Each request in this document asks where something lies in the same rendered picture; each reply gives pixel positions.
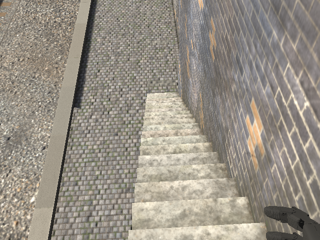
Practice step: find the stairs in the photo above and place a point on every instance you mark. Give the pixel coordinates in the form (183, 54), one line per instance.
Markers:
(183, 191)

